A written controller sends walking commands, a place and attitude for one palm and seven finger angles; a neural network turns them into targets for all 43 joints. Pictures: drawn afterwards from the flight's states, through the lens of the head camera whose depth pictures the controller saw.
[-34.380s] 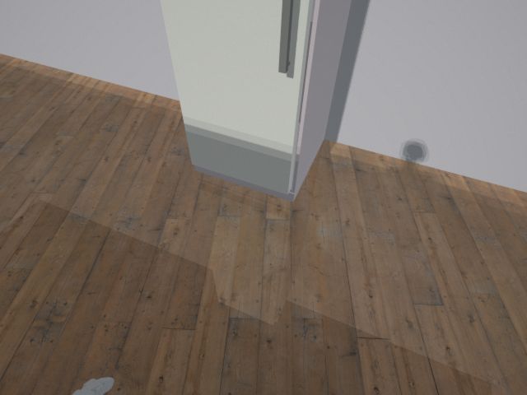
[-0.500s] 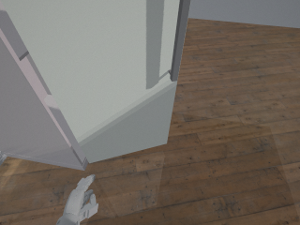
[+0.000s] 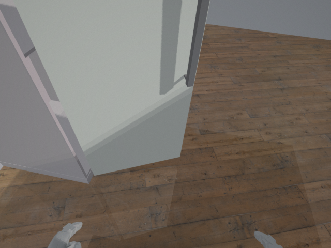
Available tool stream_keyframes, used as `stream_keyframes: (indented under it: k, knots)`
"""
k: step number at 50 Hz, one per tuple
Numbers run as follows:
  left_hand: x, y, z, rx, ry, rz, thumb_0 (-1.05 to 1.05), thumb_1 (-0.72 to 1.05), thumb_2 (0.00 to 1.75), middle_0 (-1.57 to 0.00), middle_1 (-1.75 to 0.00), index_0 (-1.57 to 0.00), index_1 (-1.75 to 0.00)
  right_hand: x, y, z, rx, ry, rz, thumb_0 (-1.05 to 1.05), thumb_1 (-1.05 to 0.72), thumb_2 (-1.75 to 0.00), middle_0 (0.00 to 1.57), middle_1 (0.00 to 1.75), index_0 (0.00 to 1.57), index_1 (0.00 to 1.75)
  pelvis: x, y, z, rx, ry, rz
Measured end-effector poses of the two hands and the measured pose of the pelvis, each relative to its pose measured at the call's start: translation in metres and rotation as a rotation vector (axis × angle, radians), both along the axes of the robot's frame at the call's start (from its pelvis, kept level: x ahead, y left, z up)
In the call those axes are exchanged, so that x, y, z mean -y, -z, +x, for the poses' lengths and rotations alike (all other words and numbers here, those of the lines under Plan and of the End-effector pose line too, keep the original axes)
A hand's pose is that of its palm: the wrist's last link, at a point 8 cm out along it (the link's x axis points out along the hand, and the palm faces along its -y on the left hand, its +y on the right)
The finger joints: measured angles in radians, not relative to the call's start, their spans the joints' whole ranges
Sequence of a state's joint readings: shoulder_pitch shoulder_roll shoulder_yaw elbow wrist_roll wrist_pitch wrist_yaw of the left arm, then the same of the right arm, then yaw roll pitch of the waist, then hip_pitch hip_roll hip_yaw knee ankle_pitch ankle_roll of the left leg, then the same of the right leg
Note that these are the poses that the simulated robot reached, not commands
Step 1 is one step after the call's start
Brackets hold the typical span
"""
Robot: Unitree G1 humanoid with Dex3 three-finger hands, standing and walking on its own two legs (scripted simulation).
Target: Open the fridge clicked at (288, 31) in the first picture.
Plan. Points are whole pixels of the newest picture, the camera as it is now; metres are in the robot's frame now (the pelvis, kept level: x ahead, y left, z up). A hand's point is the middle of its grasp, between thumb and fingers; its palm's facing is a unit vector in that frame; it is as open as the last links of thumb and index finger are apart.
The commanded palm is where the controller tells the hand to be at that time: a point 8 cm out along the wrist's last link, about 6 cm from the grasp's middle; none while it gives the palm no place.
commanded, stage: let the arm hang, fingers relaxed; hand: right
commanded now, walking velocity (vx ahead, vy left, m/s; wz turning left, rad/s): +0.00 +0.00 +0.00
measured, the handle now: (197, 18) +0.74 -0.02 +0.23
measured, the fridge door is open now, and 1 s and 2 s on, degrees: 63 63 63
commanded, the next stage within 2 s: look to check the result in 0.86 s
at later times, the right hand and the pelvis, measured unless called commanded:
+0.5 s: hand out of the picture -0.01 -0.22 -0.16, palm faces +0.00 +0.96 -0.27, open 7.3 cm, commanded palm none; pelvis -0.01 -0.01 +0.01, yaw +0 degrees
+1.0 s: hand out of the picture +0.07 -0.21 -0.16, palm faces -0.03 +0.97 -0.24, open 7.3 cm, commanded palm none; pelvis +0.02 +0.00 +0.02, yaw +0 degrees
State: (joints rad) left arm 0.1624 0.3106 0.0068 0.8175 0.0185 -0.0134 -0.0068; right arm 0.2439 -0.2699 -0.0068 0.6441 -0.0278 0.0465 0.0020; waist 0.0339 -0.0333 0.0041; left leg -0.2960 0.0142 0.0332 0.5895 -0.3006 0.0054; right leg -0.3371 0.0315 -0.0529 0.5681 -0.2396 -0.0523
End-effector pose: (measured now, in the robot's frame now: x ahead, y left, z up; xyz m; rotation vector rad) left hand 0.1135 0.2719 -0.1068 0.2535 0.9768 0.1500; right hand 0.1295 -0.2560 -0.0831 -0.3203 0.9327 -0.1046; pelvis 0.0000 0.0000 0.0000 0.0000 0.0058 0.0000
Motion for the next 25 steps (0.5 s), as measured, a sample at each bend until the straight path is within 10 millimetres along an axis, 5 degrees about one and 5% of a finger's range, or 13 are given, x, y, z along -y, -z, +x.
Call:
stream_keyframes:
  k: [5, 13, 18, 25]
  knots:
    - [0.004, 0.006, -0.062, -0.212, -0.035, 0.012, 0.01, 0.91, 0.89, -0.2, -0.3, -0.2, -0.3, -0.039, 0.052, -0.083, -0.283, 0.075, 0.135, 0.01, -0.92, -0.89, 0.21, 0.3, 0.21, 0.3, -0.006, -0.004, -0.008, 0.014, 0.005, 0.007]
    - [0.022, 0.017, -0.128, -0.42, -0.097, -0.026, 0.01, 0.91, 0.89, -0.2, -0.3, -0.2, -0.3, -0.024, 0.056, -0.163, -0.497, 0.176, 0.111, 0.0, -0.95, -0.89, 0.21, 0.3, 0.21, 0.3, -0.005, -0.007, -0.014, 0.009, 0.011, 0.028]
    - [0.035, 0.025, -0.14, -0.442, -0.123, -0.063, 0.01, 0.91, 0.89, -0.2, -0.3, -0.2, -0.3, -0.007, 0.048, -0.171, -0.524, 0.2, 0.066, 0.0, -0.93, -0.89, 0.21, 0.3, 0.21, 0.3, 0.0, -0.008, -0.013, 0.007, 0.005, 0.028]
    - [0.045, 0.028, -0.128, -0.408, -0.13, -0.084, 0.01, 0.91, 0.89, -0.2, -0.3, -0.2, -0.3, 0.008, 0.043, -0.138, -0.451, 0.184, 0.033, 0.0, -0.91, -0.89, 0.2, 0.3, 0.2, 0.3, 0.007, -0.01, -0.009, 0.007, -0.003, 0.021]
